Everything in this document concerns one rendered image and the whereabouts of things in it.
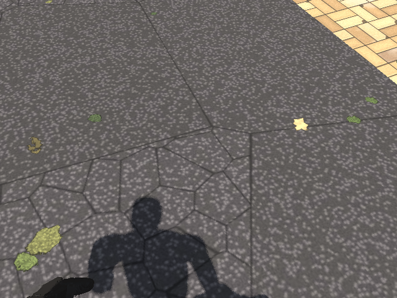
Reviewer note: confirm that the left robot hand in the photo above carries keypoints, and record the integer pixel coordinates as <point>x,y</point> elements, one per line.
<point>64,288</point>

